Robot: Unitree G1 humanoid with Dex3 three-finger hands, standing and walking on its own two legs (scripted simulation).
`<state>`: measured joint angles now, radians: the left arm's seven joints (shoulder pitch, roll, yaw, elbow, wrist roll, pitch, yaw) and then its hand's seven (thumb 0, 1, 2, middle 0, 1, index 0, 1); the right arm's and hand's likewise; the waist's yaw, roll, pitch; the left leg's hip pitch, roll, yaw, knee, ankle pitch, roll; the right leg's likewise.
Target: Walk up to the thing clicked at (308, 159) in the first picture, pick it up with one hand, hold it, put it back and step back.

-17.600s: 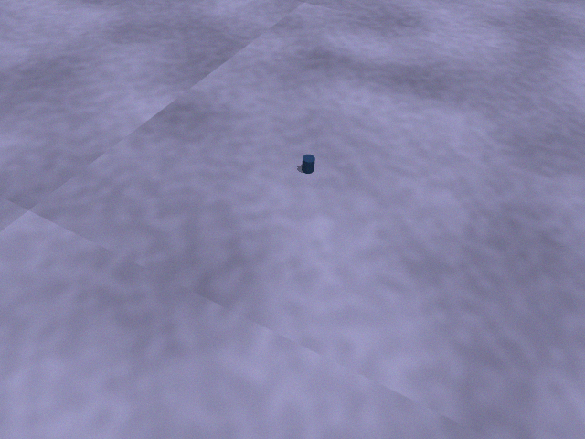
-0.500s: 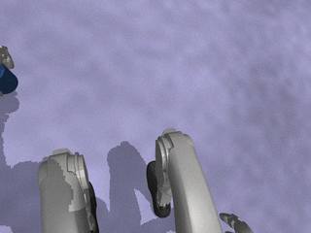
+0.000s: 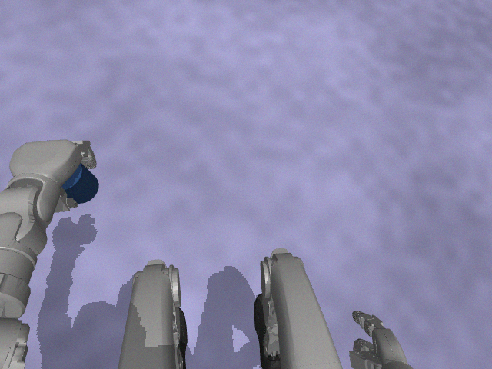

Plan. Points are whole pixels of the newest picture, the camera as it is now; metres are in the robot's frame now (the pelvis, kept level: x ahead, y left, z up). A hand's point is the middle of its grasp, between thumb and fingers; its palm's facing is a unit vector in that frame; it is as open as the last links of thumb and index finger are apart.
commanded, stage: lift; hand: left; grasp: from above
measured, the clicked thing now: (72, 180) +0.44 +0.25 -0.10
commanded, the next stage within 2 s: hold in 0.80 s
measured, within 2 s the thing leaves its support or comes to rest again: neither
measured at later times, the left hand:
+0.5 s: hand (28, 169) +0.38 +0.22 +0.09, palm faces -0.44 -0.07 -0.90, open 9.1 cm
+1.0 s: hand out of the picture +0.39 +0.22 +0.16, palm faces -0.44 -0.08 -0.89, open 9.1 cm
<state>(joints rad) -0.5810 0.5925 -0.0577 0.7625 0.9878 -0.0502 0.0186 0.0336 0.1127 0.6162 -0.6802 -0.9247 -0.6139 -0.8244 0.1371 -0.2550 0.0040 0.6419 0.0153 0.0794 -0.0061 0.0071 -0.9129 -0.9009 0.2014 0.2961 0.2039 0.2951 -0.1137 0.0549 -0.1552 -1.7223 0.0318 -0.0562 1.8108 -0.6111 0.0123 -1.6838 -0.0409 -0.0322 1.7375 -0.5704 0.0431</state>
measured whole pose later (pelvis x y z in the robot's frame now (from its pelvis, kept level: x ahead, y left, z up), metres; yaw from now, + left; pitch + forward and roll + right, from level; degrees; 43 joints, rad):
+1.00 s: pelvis +0.07 -0.01 +0.23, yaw +1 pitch +9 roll -1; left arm -0.35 0.38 -0.20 0.86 0.98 0.03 0.13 0.03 0.11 0.61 -0.69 -0.91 -0.62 -0.82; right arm 0.25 -0.24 -0.04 0.75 0.05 0.02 -0.05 0.01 -0.90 -0.90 0.20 0.30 0.20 0.30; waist -0.05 0.03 -0.08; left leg -0.57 0.04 0.03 0.79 -0.37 -0.01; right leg -0.58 -0.03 0.00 0.76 -0.33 0.03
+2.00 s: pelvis +0.07 -0.01 +0.25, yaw +0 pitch +2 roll +0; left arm -0.27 0.40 -0.23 0.68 0.98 0.01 0.00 0.03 0.12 0.61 -0.67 -0.94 -0.62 -0.82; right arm 0.20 -0.26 -0.03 0.70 0.06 0.07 -0.06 0.01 -0.91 -0.90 0.20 0.30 0.20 0.29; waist 0.00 0.05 -0.02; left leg -0.30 0.03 0.06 0.53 -0.26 -0.01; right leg -0.34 -0.03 0.02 0.54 -0.24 0.02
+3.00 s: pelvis +0.07 -0.01 +0.26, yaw +0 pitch +1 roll +0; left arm -0.27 0.40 -0.23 0.66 0.99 0.00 -0.02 0.03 0.12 0.61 -0.67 -0.95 -0.61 -0.82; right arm 0.19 -0.25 -0.03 0.70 0.07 0.08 -0.07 0.01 -0.91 -0.90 0.20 0.30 0.20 0.29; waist 0.00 0.05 0.00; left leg -0.25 0.03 0.05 0.47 -0.23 -0.01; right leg -0.29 -0.03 0.02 0.49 -0.21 0.02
